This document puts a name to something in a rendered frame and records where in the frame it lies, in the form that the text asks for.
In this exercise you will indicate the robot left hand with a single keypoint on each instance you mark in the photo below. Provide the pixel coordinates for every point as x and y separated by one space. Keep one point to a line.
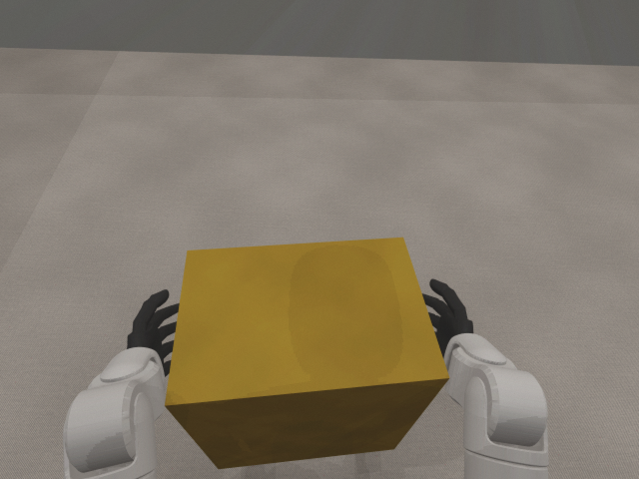
145 327

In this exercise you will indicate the carton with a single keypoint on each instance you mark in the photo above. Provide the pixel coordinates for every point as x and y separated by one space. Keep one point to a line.
299 351

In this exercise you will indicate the robot right hand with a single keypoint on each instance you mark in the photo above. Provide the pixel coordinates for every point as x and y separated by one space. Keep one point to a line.
453 318

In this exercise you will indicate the right robot forearm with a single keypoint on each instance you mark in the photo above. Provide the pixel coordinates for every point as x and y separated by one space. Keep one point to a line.
505 412

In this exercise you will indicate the left robot forearm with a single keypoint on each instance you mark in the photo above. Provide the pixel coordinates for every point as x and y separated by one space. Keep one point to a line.
109 431

